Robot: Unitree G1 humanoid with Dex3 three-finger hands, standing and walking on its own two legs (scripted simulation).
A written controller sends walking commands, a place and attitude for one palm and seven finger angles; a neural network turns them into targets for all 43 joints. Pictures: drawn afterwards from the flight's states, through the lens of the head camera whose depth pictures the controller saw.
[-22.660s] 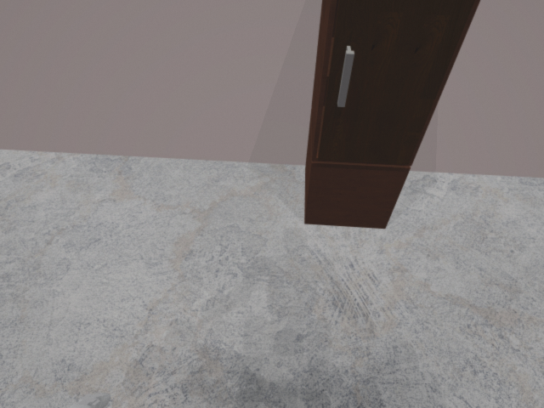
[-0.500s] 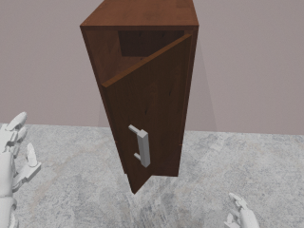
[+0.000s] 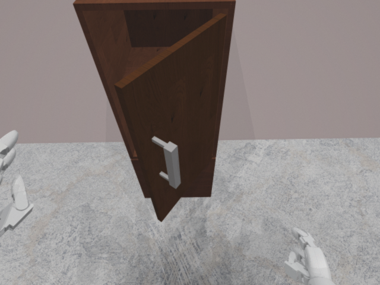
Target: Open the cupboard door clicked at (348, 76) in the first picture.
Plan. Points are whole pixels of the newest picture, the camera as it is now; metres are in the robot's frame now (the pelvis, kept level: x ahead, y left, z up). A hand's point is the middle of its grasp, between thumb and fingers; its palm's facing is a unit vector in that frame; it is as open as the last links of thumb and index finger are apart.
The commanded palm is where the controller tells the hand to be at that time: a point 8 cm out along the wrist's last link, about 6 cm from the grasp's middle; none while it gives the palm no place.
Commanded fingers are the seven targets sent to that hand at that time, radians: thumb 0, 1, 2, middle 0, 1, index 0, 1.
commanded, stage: step back with the hand held close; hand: left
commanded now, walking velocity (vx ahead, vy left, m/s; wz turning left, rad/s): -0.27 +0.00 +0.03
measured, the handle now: (166, 163) +0.39 +0.09 +0.00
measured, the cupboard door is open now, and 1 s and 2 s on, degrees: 54 54 54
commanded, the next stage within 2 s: stop stepping back and stand still in 0.84 s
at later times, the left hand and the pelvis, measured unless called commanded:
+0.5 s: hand out of the picture +0.12 +0.27 +0.16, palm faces +0.46 -0.71 -0.53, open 7.4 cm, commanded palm +0.05 +0.30 +0.17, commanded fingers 0.00 0.90 0.90 -0.20 -0.30 -0.20 -0.30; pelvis -0.07 -0.01 -0.02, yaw +4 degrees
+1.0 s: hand out of the picture +0.04 +0.24 +0.17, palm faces +0.44 -0.78 -0.44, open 7.4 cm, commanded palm -0.03 +0.27 +0.17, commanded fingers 0.00 0.90 0.90 -0.20 -0.30 -0.20 -0.30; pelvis -0.17 -0.03 -0.01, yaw -1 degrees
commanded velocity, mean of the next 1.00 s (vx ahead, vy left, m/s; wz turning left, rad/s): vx -0.30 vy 0.01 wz -0.02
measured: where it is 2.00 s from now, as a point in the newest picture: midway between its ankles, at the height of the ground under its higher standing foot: outside the picture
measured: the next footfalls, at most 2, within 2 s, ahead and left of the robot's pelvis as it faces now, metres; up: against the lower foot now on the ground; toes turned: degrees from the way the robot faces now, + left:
right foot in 1.02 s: -0.25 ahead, -0.14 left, +0.00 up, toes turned -2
left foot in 1.14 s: -0.13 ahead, +0.07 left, +0.00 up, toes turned +0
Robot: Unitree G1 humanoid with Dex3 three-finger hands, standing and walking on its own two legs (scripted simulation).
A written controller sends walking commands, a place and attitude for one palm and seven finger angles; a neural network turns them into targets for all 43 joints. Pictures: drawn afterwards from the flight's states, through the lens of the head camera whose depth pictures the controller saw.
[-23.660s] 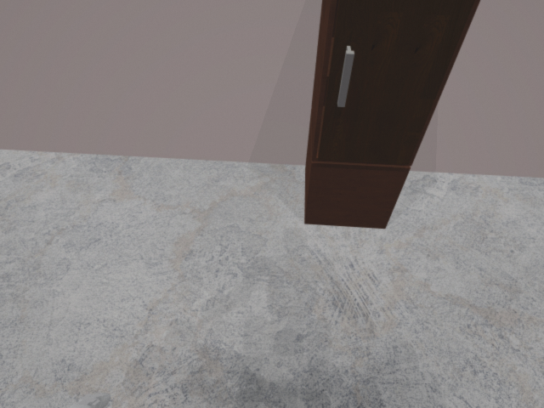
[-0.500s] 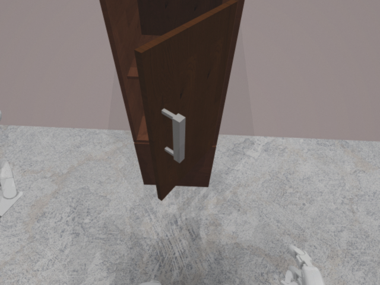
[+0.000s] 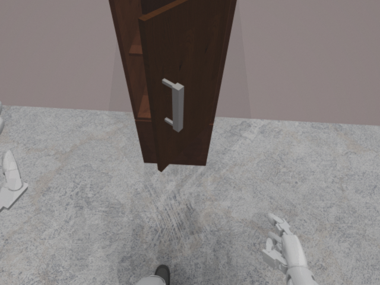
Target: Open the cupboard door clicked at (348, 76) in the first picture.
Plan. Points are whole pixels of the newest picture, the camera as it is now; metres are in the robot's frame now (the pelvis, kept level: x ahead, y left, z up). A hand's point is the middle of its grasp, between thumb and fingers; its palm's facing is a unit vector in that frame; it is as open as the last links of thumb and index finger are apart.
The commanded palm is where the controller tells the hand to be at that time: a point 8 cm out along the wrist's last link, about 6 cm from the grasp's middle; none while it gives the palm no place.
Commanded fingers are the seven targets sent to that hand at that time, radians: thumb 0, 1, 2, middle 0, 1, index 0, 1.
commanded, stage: stop stepping back and stand still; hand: left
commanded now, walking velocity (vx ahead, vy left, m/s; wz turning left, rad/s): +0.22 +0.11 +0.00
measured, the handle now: (172, 106) +0.56 +0.13 +0.01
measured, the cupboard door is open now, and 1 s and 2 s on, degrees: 54 54 54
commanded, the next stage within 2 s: let the arm hang, fingers relaxed in 0.82 s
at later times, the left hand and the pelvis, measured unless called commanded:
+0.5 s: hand (14, 240) +0.14 +0.25 +0.16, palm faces +0.42 -0.80 -0.43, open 7.4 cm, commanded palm +0.09 +0.29 +0.18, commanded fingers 0.00 0.90 0.90 -0.20 -0.30 -0.20 -0.30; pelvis -0.05 -0.01 +0.00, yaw +0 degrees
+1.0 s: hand (40, 250) +0.15 +0.27 +0.06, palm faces +0.26 -0.83 -0.48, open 7.4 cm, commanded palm none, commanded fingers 0.00 0.90 0.90 -0.20 -0.30 -0.20 -0.30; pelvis -0.07 +0.00 +0.00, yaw +0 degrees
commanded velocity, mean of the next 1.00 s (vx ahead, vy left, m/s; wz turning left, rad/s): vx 0.07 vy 0.02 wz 0.00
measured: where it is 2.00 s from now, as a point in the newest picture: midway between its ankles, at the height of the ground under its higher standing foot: outside the picture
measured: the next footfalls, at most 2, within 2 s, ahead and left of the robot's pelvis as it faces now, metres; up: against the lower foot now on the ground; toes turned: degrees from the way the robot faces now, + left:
right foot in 0.02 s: -0.07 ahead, -0.12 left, +0.00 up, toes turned -1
left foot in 0.14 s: +0.04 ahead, +0.10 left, +0.00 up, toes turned +1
